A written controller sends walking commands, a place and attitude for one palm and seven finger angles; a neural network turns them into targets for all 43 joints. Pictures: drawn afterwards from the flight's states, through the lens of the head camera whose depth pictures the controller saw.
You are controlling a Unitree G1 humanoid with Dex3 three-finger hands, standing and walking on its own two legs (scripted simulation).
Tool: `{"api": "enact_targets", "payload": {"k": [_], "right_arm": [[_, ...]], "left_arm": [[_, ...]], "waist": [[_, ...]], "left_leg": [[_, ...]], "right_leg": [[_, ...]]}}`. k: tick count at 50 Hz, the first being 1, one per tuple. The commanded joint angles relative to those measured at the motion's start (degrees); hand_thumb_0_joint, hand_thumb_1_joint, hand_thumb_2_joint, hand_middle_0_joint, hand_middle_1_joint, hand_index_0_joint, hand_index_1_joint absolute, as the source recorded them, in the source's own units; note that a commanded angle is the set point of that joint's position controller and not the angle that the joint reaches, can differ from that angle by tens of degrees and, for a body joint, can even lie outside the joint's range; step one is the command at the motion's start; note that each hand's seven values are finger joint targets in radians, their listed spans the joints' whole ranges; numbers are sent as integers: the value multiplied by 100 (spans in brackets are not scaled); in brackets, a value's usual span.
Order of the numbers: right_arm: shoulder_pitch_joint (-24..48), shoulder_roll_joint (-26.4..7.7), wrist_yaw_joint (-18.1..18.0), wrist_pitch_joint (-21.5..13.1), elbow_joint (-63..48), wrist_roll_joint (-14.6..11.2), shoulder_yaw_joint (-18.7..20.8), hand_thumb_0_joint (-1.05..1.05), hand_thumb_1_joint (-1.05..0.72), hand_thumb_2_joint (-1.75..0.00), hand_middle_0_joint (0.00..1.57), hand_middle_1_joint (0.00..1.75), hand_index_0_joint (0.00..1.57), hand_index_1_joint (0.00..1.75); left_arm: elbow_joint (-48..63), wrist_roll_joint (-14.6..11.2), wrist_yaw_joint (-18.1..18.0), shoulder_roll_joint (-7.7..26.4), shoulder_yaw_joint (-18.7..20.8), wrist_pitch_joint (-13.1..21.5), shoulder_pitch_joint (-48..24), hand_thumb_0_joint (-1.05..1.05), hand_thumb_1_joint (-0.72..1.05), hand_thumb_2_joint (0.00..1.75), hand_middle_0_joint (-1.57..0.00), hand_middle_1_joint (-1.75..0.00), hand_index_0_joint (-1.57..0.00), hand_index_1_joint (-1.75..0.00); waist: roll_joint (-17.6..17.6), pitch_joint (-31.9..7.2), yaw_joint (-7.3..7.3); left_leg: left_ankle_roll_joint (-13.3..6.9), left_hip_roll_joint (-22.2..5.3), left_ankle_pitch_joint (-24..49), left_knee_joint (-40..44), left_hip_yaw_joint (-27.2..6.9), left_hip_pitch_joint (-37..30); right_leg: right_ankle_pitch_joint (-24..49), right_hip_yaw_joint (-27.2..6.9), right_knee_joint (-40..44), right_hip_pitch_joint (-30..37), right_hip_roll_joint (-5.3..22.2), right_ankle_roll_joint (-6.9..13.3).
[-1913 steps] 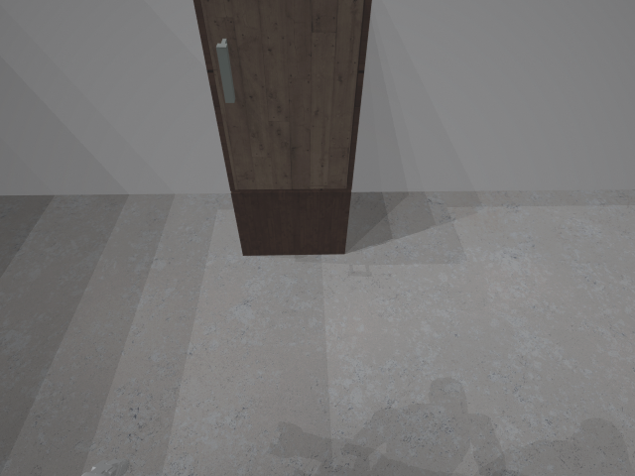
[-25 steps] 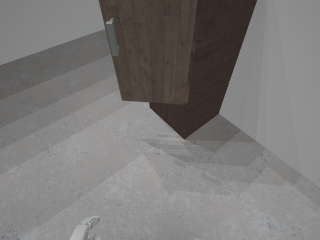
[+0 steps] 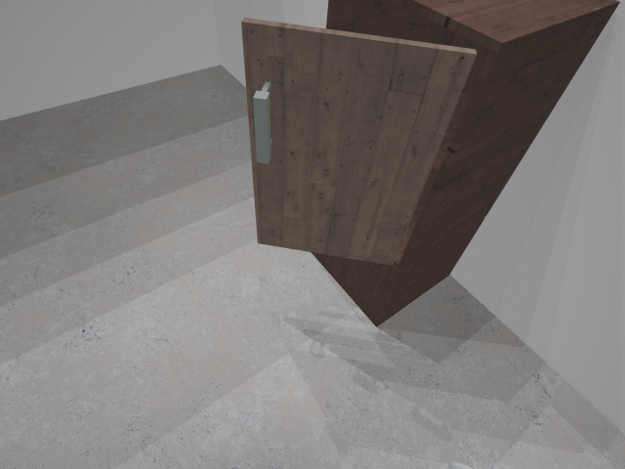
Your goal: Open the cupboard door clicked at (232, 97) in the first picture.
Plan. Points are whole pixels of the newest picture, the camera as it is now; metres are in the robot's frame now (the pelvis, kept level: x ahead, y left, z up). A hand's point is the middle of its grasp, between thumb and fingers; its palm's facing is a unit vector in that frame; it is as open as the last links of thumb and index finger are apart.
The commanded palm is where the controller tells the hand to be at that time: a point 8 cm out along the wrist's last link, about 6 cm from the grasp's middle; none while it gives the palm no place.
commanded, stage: take the last steps up to it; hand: left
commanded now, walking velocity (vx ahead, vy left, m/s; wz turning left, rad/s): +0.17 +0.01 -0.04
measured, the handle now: (265, 123) +0.69 +0.17 +0.04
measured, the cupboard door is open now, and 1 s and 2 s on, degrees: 45 45 45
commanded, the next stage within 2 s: come to a stop and stand still in 0.06 s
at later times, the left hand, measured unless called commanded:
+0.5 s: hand (214, 411) +0.22 +0.17 -0.17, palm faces +0.00 -0.98 -0.20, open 7.3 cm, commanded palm none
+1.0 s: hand out of the picture +0.06 +0.19 -0.17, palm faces +0.04 -0.97 -0.22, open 7.4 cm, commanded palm none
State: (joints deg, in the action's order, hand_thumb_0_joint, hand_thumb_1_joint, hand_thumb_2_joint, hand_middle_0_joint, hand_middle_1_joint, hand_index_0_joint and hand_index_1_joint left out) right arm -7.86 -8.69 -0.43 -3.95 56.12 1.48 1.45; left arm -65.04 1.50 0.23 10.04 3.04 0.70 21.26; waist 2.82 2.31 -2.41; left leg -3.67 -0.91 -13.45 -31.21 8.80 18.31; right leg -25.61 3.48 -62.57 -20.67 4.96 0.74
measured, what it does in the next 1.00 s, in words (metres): steps on the spot: right foot, then right foot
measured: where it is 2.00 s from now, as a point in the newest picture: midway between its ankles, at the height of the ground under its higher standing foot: outside the picture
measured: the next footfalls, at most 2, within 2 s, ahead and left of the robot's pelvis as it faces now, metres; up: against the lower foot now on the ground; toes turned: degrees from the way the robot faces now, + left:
right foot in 0.30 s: +0.18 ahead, -0.13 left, +0.00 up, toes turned -5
right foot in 0.92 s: +0.06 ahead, -0.13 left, +0.00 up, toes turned +0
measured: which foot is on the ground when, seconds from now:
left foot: down 0.00-1.00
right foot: up 0.00-0.28, down 0.30-0.58, up 0.60-0.90, down 0.92-1.00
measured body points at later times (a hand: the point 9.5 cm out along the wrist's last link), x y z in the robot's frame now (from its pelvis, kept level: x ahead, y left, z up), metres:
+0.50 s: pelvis +0.11 +0.00 +0.00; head +0.15 +0.00 +0.45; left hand +0.22 +0.22 -0.15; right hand +0.08 -0.22 -0.16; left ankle +0.05 +0.09 -0.72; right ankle +0.14 -0.13 -0.73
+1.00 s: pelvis +0.07 +0.01 +0.01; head +0.08 +0.01 +0.46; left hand +0.06 +0.24 -0.15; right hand +0.12 -0.22 -0.15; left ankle +0.07 +0.10 -0.73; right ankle +0.02 -0.13 -0.73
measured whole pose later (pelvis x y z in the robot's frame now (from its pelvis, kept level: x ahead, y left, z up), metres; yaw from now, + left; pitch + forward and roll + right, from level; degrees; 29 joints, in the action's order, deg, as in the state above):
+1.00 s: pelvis +0.07 +0.01 +0.01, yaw +0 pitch +0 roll +1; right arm -10.9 -9.0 -1.6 0.6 60.3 0.0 1.8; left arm -62.2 1.0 -1.8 10.3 1.4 -1.7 16.1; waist 0.5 1.2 -0.3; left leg -2.4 0.0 -13.4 -26.2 8.3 13.1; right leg -18.5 0.0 -27.1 -9.1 2.3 -1.4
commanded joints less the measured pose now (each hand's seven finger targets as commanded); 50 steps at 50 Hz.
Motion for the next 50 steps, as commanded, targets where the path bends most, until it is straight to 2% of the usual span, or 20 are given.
{"api": "enact_targets", "payload": {"k": [1,8,12,14,15,16,18,20,23,25,27,28,29,30,34,41,44,46,48,50], "right_arm": [[-1099,-707,-125,-63,165,-9,102,0,-90,-90,20,30,20,30],[-1320,-684,-138,-36,366,16,91,0,-90,-90,20,30,20,30],[-1203,-656,-227,95,462,1,16,0,-90,-90,20,30,20,30],[-1155,-589,-238,164,477,-72,31,0,-90,-90,20,30,20,30],[-1314,-546,-215,220,473,-131,52,0,-90,-90,20,30,20,30],[-1570,-481,-182,306,522,-177,62,0,-90,-90,20,30,20,30],[-1740,-347,-170,447,659,-158,68,0,-90,-90,20,30,20,30],[-1763,-473,-184,477,627,-145,113,0,-90,-90,20,30,20,30],[-1383,-424,-178,529,443,-164,149,0,-90,-90,20,30,20,30],[-1271,-373,-162,573,393,-157,181,0,-90,-90,20,30,20,30],[-1520,-316,-154,568,471,-134,187,0,-90,-90,20,30,20,30],[-1629,-498,-162,545,468,-83,211,0,-90,-90,20,30,20,30],[-1469,-866,-174,519,308,-14,277,0,-90,-90,20,30,20,30],[-1180,-989,-187,529,190,24,305,0,-90,-90,20,30,20,30],[-717,-765,-292,421,11,41,174,0,-90,-90,20,30,20,30],[-923,-921,-239,355,180,-42,209,0,-90,-90,20,30,20,30],[-743,-873,-194,363,194,-129,206,0,-90,-90,20,30,20,30],[-705,-592,-129,429,159,-157,149,0,-90,-90,20,30,20,30],[-773,-520,-72,399,269,-109,114,0,-90,-90,20,30,20,30],[-831,-660,-104,356,384,-102,126,0,-90,-90,20,30,20,30]], "left_arm": [[619,-4,46,118,8,145,-199,0,90,90,-20,-30,-20,-30],[859,-22,27,72,-34,39,-749,0,90,90,-20,-30,-20,-30],[772,-52,-69,183,-91,-22,-699,0,90,90,-20,-30,-20,-30],[699,-43,-117,538,-34,-1,-347,0,90,90,-20,-30,-20,-30],[670,-49,-148,803,-18,33,-294,0,90,90,-20,-30,-20,-30],[669,-72,-156,1027,-15,24,-426,0,90,90,-20,-30,-20,-30],[772,-97,-208,986,-15,-40,-738,0,90,90,-20,-30,-20,-30],[787,-111,-277,967,36,-35,-648,0,90,90,-20,-30,-20,-30],[787,-61,-352,1086,140,-80,-656,0,90,90,-20,-30,-20,-30],[884,-41,-352,1081,181,-101,-869,0,90,90,-20,-30,-20,-30],[948,-75,-328,984,175,-133,-1148,0,90,90,-20,-30,-20,-30],[1045,-124,-286,801,145,-177,-1192,0,90,90,-20,-30,-20,-30],[1190,-147,-237,484,92,-245,-1210,0,90,90,-20,-30,-20,-30],[1219,-127,-260,452,86,-328,-1359,0,90,90,-20,-30,-20,-30],[989,-54,-219,359,136,-374,-1009,0,90,90,-20,-30,-20,-30],[901,-96,-192,327,-28,-261,-809,0,90,90,-20,-30,-20,-30],[674,-77,-215,409,-49,-155,-284,0,90,90,-20,-30,-20,-30],[681,-65,-232,679,-86,-86,-522,0,90,90,-20,-30,-20,-30],[664,-68,-205,674,-125,-86,-573,0,90,90,-20,-30,-20,-30],[529,-89,-234,516,-174,10,-379,0,90,90,-20,-30,-20,-30]], "waist": [[-924,-47,272],[-756,-26,253],[-696,-33,142],[-219,-296,-22],[87,-516,63],[240,-577,220],[324,-395,327],[815,-951,216],[831,-860,60],[651,-881,100],[380,-947,343],[-267,-916,391],[-1586,-723,351],[-1801,-348,407],[-857,113,173],[-1133,-489,346],[-417,-423,185],[365,49,391],[-228,129,436],[346,-268,350]], "left_leg": [[-518,-1591,1586,1885,-1384,-915],[-582,-1450,2530,1767,-851,-944],[-258,-1302,3658,1006,-748,-770],[196,-868,2539,422,-569,-455],[431,-511,1244,239,-494,-86],[553,-259,19,219,-443,-124],[573,-256,130,157,-480,-389],[606,-205,326,-296,-412,-352],[655,-53,-1596,-824,-462,332],[666,-73,-1620,-672,-517,202],[643,-174,-236,462,-470,-589],[492,-598,994,892,-809,-1115],[4,-1566,2179,1299,-1948,-907],[-545,-2017,2499,1556,-2128,-427],[-622,-1564,2626,1248,-1481,-521],[-552,-1467,2851,1133,-1350,-1531],[-85,-995,1680,786,-1129,-1066],[321,-393,44,803,-749,-901],[292,-348,543,996,-818,-1335],[235,-558,928,901,-853,-1365]], "right_leg": [[685,-209,-305,-1152,232,-59],[1085,27,1556,-543,97,-97],[1506,68,2832,605,-134,-69],[3747,-376,3622,1508,142,-39],[5395,-1027,3411,1913,749,335],[5889,-1167,3384,1739,1298,723],[5947,-903,3325,1321,1229,794],[6674,-851,3172,1841,1188,807],[7586,-1172,3319,2239,1629,1209],[7026,-1116,3406,2042,1565,1160],[5617,-850,3146,1448,1225,798],[4032,-484,2881,735,781,406],[1364,85,2340,102,0,-80],[-495,-167,1233,-148,-346,-150],[-155,-639,184,-603,-312,-94],[-3,-211,2452,239,-233,-180],[1612,-494,4215,1077,-160,-66],[1535,-1235,4579,452,559,263],[1478,-1011,4354,28,355,227],[2016,-842,4278,599,177,93]]}}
